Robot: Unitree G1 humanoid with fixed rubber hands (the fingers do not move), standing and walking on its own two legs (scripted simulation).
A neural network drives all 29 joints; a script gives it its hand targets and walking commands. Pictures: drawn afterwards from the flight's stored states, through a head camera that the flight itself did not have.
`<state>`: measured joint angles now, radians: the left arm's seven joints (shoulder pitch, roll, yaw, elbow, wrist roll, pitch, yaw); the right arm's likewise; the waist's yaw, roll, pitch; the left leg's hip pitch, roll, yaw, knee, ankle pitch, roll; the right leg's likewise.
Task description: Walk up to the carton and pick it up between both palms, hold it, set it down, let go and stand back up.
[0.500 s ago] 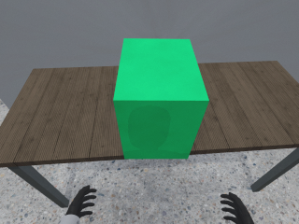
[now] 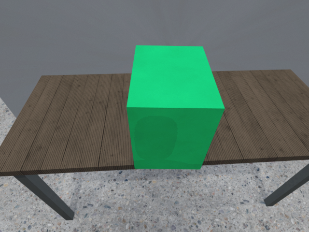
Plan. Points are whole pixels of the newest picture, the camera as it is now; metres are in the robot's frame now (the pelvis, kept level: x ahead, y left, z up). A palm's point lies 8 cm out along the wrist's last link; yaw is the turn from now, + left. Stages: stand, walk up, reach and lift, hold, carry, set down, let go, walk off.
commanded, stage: stand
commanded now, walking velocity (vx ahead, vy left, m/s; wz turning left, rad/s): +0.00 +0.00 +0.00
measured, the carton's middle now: (168, 108) +0.48 -0.02 +0.05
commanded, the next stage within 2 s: none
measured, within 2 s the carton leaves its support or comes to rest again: neither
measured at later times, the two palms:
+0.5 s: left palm out of the picture -0.02 +0.24 -0.14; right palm out of the picture -0.02 -0.21 -0.13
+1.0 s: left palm out of the picture -0.05 +0.22 -0.15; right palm out of the picture -0.04 -0.19 -0.14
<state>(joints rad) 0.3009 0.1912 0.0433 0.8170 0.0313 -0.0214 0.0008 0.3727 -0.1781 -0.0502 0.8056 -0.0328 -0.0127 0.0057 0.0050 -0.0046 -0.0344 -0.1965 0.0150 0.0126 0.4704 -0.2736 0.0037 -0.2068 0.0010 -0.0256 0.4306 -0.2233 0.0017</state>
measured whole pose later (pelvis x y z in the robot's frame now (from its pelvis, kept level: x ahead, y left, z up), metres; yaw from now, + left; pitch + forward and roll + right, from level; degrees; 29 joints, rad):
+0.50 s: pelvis -0.01 +0.02 +0.00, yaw +0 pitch -1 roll +0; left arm 0.35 0.16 0.04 1.05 0.02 -0.01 0.03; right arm 0.41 -0.14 -0.04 0.96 -0.02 -0.02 -0.02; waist 0.00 -0.01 -0.01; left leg -0.16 -0.02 0.01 0.41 -0.24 0.03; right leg -0.17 -0.03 -0.02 0.39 -0.20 0.03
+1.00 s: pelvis -0.01 +0.02 +0.00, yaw +1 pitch -2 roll +0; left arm 0.35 0.11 0.02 1.15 0.02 0.00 0.04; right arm 0.39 -0.11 -0.02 1.07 -0.02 -0.02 -0.03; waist 0.00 -0.01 0.01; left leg -0.15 -0.03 0.01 0.41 -0.23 0.03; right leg -0.17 -0.04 -0.01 0.39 -0.19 0.03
